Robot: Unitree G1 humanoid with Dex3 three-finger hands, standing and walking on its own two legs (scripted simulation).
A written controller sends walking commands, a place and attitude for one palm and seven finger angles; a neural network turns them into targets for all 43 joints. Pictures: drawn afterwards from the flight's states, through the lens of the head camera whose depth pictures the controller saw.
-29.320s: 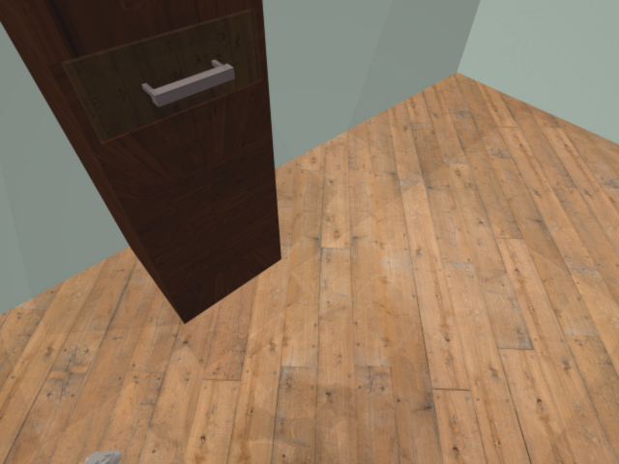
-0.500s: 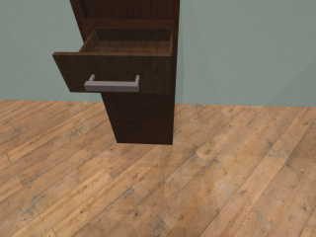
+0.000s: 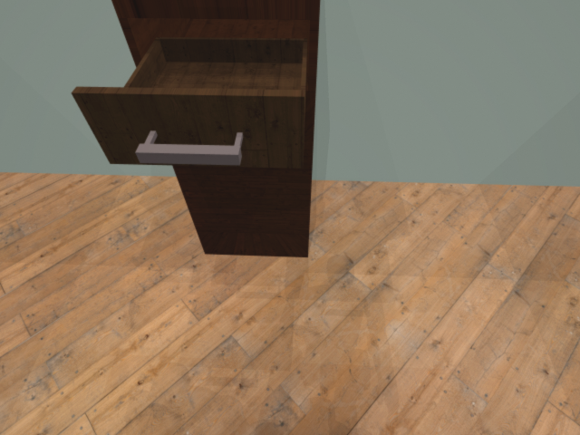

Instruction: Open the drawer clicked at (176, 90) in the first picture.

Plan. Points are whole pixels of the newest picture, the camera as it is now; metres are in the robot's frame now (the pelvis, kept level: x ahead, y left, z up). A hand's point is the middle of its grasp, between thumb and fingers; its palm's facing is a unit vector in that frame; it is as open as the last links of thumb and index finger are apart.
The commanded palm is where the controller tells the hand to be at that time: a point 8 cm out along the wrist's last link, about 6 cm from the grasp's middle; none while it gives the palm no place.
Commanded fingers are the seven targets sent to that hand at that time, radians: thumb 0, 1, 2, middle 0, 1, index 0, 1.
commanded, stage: look to check the result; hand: left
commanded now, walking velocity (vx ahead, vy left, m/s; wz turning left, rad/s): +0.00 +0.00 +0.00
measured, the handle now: (192, 145) +0.55 +0.20 +0.08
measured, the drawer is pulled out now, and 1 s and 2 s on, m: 0.29 0.29 0.29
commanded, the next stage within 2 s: stand and wait in 0.30 s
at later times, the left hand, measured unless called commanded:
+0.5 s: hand out of the picture +0.06 +0.22 -0.17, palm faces +0.01 -0.96 -0.27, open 7.4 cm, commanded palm none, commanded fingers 0.00 0.90 0.90 -0.20 -0.30 -0.20 -0.30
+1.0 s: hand out of the picture +0.10 +0.25 -0.16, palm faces -0.01 -0.95 -0.32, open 7.4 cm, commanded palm none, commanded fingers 0.00 0.90 0.90 -0.20 -0.30 -0.20 -0.30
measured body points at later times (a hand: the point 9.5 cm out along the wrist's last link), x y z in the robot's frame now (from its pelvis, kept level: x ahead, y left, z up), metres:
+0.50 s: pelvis +0.00 +0.01 +0.00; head +0.03 +0.00 +0.45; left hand +0.06 +0.27 -0.15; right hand +0.04 -0.25 -0.16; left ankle +0.00 +0.13 -0.75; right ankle +0.00 -0.09 -0.75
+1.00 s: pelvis +0.01 +0.01 +0.00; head +0.04 +0.01 +0.45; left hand +0.10 +0.30 -0.13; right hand +0.07 -0.27 -0.14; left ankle +0.00 +0.13 -0.75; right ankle +0.00 -0.09 -0.75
